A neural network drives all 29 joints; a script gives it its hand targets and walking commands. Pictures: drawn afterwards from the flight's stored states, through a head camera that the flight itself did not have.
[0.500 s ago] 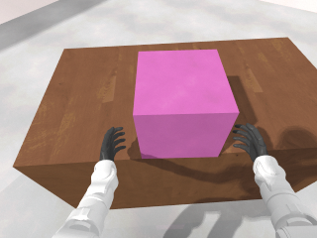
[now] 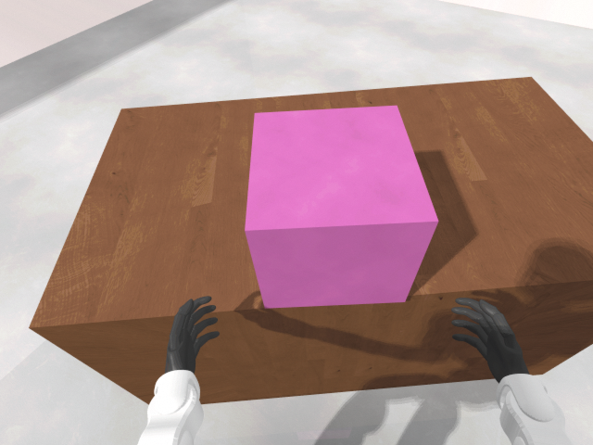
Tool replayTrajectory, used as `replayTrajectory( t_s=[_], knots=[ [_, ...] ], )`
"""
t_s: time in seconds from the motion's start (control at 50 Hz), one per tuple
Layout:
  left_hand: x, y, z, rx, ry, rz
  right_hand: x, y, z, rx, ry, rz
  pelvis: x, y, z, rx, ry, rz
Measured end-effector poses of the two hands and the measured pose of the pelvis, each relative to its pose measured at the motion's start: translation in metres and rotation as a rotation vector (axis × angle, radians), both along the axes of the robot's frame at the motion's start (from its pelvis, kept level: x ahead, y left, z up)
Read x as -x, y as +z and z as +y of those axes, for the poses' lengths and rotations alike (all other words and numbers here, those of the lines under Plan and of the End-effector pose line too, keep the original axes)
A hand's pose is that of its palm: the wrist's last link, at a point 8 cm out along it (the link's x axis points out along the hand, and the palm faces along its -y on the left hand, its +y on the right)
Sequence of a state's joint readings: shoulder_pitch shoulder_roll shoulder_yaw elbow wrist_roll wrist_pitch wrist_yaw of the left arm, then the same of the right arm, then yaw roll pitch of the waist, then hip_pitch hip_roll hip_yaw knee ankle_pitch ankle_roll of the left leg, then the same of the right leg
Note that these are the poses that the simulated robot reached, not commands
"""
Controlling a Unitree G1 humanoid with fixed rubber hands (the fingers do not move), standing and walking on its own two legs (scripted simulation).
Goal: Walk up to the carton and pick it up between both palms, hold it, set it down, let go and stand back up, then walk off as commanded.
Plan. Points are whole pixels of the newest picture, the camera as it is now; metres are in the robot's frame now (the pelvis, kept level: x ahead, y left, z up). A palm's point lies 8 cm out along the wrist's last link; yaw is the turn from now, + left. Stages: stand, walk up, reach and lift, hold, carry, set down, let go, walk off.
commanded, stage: set down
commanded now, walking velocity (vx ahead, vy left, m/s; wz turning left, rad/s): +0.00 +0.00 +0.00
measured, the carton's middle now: (330, 208) +0.52 -0.01 -0.01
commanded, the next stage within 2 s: let go in 1.10 s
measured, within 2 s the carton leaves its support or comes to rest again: neither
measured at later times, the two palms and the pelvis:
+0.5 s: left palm (169, 402) +0.20 +0.21 -0.04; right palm (519, 398) +0.21 -0.24 -0.02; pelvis -0.01 +0.00 +0.01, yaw +0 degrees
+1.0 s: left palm (157, 402) +0.20 +0.22 -0.04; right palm (495, 399) +0.21 -0.22 -0.03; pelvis +0.00 +0.03 +0.01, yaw +1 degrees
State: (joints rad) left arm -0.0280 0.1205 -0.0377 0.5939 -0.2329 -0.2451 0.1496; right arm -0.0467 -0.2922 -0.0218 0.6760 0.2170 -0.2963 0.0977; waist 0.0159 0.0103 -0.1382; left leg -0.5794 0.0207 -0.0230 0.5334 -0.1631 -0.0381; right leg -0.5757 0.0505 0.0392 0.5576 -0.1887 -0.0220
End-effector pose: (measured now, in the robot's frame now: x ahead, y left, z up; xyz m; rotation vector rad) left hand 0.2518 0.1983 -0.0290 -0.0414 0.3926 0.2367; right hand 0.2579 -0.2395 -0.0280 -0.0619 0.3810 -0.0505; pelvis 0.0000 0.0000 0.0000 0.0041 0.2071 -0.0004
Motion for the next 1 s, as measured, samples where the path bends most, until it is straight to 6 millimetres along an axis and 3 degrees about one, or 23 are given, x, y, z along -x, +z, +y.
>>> replayTrajectory(
  t_s=[0.22, 0.46, 0.74, 0.9, 1.0],
  knots=[
    [0.016, 0.005, 0.001, 0.026, 0.007, 0.017, 0.009, 0.02, 0.0, 0.012, 0.001, -0.016, 0.002, 0.005, 0.001, 0.001, 0.001, -0.102],
    [0.052, -0.008, 0.008, 0.034, 0.03, 0.094, 0.045, 0.004, -0.003, 0.01, -0.022, 0.07, 0.006, 0.005, 0.003, 0.002, 0.002, -0.141],
    [0.052, -0.01, 0.015, 0.077, 0.01, 0.128, 0.043, 0.019, 0.012, 0.04, -0.019, 0.072, 0.009, 0.005, 0.015, -0.001, 0.013, -0.152],
    [0.055, -0.015, 0.027, 0.057, 0.003, 0.18, 0.044, 0.013, 0.026, 0.031, 0.008, 0.128, 0.008, 0.006, 0.028, 0.003, 0.021, -0.154],
    [0.053, -0.011, 0.026, -0.015, -0.026, 0.218, 0.048, -0.004, 0.023, -0.025, -0.002, 0.188, 0.003, 0.007, 0.03, 0.008, 0.02, -0.157]
  ],
)
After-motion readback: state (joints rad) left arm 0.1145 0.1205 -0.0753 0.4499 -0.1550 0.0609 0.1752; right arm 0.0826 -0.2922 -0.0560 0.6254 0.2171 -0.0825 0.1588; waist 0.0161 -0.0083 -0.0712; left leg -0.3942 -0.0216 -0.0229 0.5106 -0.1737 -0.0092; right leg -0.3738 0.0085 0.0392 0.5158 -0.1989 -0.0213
